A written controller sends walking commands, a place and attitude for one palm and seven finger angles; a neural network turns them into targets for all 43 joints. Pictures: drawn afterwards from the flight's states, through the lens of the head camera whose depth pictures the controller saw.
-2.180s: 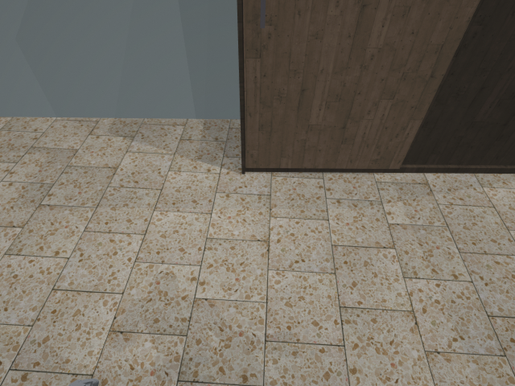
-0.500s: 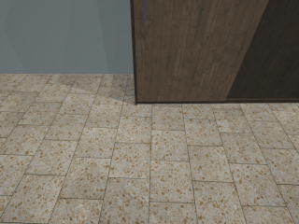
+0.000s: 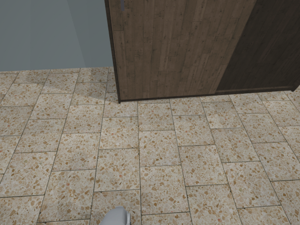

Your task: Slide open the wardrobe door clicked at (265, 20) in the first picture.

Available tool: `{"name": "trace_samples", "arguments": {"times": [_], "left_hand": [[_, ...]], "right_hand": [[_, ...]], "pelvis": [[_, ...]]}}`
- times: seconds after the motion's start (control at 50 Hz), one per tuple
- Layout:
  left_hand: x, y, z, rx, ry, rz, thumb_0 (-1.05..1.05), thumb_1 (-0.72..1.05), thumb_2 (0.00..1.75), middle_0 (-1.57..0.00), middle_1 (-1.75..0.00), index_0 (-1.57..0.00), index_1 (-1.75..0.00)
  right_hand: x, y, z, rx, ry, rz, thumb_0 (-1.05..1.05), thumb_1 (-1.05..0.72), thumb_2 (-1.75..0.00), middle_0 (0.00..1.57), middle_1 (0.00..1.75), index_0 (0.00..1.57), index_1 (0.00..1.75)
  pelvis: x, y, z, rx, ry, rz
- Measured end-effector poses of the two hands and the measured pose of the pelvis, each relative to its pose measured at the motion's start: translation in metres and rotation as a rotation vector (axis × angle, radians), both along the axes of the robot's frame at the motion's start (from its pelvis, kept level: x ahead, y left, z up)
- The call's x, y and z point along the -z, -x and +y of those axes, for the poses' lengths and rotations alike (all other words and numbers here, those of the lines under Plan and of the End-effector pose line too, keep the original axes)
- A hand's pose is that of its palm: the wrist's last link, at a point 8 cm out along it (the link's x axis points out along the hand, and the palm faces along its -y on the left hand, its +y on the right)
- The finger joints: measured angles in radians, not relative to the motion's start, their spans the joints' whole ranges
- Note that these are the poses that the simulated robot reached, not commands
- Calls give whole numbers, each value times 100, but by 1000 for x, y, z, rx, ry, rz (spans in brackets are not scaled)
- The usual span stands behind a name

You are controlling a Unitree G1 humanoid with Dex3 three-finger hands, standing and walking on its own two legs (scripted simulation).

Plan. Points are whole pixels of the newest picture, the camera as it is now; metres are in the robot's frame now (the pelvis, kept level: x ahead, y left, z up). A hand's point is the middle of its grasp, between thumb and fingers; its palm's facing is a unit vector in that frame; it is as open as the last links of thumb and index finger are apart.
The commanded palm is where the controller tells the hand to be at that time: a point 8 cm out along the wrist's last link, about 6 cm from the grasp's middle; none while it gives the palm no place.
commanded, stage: walk to a spot facing it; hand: left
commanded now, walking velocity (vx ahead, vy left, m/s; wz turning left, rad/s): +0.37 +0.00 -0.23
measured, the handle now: out of the picture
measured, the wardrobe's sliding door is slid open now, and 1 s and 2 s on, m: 0.00 0.00 0.00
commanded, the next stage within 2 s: turn to face it in 0.76 s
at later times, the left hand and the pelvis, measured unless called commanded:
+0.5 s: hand (111, 160) +0.34 +0.17 -0.15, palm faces -0.19 -0.95 -0.23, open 7.4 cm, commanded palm none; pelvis +0.20 +0.00 +0.00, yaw -12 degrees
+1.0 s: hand (115, 153) +0.39 +0.17 -0.19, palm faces -0.14 -0.98 -0.14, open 7.4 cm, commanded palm none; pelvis +0.41 +0.00 -0.01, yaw -13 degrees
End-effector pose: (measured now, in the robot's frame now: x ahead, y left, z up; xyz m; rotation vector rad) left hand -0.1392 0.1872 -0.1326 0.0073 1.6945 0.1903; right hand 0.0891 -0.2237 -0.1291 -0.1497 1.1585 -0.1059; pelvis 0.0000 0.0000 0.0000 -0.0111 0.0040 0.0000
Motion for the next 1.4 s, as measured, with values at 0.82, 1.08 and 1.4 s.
{"name": "trace_samples", "arguments": {"times": [0.82, 1.08, 1.4], "left_hand": [[1, -495, 11, 333, -38, -305, 1, 92, 90, -20, -30, -20, -30], [23, -588, 37, 266, -14, -264, 1, 91, 90, -20, -29, -20, -30], [-20, -729, 15, 218, -124, -608, 1, 91, 90, -20, -29, -20, -30]], "right_hand": [[-5, -218, -39, 307, 7, 90, 1, -92, -90, 20, 30, 20, 30], [-10, -353, -13, 239, 77, 27, 0, -93, -90, 20, 30, 20, 30], [5, -371, -40, 166, 16, 149, 1, -91, -90, 21, 30, 20, 30]], "pelvis": [[-11, -323, -27, 235, 21, -3], [-3, -425, 2, 191, 21, -18], [-7, -455, -28, 22, -2, -1]]}}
